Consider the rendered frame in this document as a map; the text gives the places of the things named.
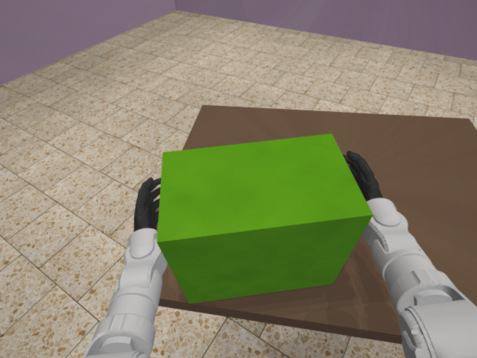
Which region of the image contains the right robot upper arm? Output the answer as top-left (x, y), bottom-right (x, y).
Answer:
top-left (398, 300), bottom-right (477, 358)

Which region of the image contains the left robot forearm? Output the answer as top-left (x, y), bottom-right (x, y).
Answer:
top-left (82, 228), bottom-right (168, 358)

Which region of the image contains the right robot hand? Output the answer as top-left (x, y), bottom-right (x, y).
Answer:
top-left (343, 151), bottom-right (383, 201)

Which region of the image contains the table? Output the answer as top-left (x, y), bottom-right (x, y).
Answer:
top-left (156, 105), bottom-right (477, 344)

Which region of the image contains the left robot hand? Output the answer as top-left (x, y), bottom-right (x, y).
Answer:
top-left (134, 178), bottom-right (161, 232)

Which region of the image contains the carton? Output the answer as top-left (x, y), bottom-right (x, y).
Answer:
top-left (157, 134), bottom-right (373, 304)

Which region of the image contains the right robot forearm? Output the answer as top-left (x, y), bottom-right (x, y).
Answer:
top-left (362, 198), bottom-right (477, 314)

